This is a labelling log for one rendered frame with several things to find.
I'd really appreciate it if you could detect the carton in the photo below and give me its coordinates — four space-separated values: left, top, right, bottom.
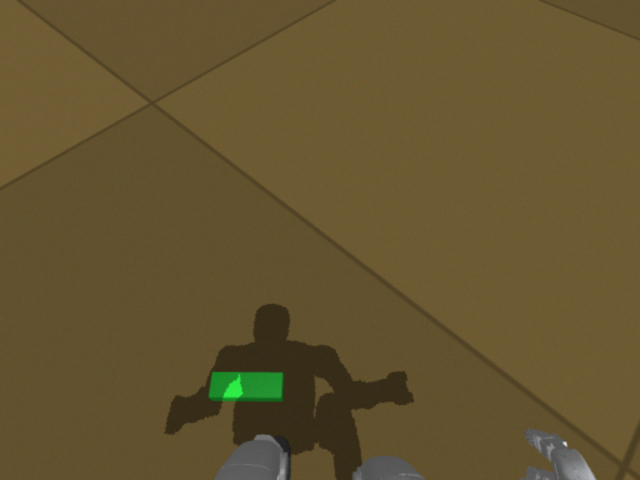
209 372 284 402

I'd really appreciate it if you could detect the right robot hand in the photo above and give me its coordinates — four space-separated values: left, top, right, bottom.
519 429 596 480

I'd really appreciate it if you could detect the left robot foot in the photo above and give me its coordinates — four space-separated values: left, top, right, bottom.
273 436 291 480

